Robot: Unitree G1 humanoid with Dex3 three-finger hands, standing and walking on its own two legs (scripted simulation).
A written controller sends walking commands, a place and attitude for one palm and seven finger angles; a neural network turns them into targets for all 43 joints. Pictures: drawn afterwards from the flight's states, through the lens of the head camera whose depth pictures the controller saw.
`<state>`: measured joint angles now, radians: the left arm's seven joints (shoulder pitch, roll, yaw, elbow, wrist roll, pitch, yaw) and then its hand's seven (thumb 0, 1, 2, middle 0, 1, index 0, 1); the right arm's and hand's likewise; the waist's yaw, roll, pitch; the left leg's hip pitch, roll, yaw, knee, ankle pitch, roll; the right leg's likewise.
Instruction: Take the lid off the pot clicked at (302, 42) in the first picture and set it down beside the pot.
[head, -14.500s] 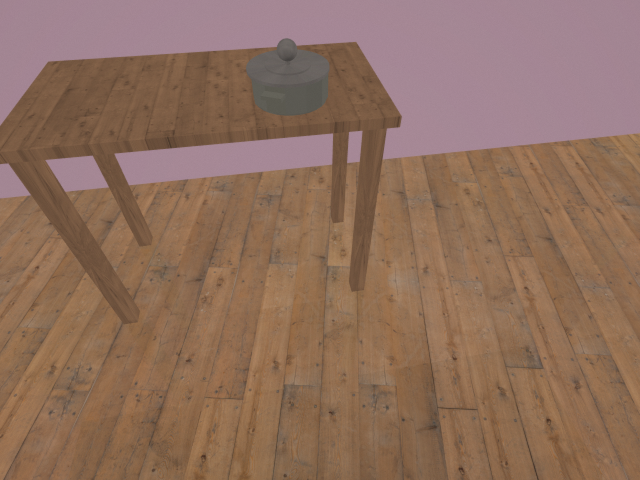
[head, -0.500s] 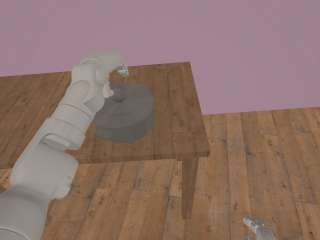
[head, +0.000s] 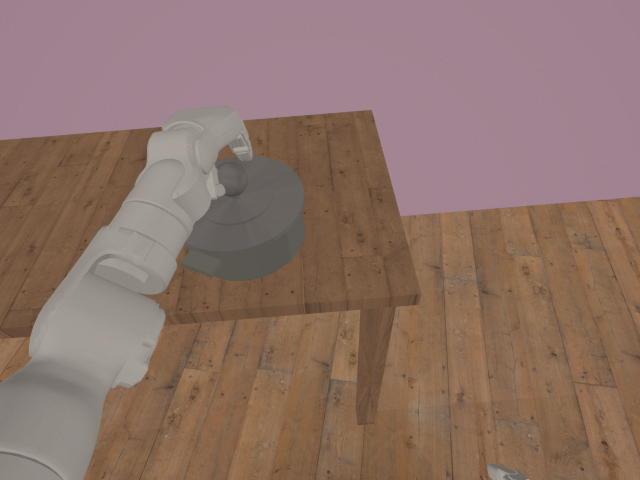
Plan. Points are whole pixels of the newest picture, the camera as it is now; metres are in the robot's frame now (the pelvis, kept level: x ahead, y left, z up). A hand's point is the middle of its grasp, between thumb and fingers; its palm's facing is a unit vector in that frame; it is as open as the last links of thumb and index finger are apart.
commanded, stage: lower the open fingers around the knob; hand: left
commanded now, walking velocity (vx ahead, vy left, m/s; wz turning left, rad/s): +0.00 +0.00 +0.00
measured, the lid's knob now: (230, 179) +0.50 +0.13 +0.11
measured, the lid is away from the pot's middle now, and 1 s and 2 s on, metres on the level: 0.00 0.00 0.01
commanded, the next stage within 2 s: close the fingers and squeeze the knob in 0.66 s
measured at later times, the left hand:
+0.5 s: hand (227, 180) +0.48 +0.12 +0.13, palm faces -0.32 -0.07 -0.95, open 10.2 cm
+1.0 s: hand (231, 182) +0.47 +0.12 +0.13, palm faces -0.32 -0.06 -0.95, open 10.1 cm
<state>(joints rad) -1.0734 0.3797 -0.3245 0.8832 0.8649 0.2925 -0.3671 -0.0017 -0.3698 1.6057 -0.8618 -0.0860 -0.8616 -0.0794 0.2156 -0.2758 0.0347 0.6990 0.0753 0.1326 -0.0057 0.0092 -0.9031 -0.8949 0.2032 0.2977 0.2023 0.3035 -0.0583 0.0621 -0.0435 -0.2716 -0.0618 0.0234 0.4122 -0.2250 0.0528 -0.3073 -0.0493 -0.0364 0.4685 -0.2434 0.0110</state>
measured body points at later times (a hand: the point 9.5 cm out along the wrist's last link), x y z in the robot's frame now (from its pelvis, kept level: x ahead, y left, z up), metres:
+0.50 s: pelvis +0.01 +0.00 +0.00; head +0.04 -0.03 +0.45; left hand +0.49 +0.13 +0.18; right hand +0.11 -0.26 -0.14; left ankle -0.01 +0.09 -0.74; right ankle -0.01 -0.13 -0.74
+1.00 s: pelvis +0.01 -0.01 +0.00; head +0.04 -0.04 +0.45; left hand +0.48 +0.12 +0.18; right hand +0.12 -0.26 -0.14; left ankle -0.01 +0.09 -0.74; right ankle -0.01 -0.13 -0.74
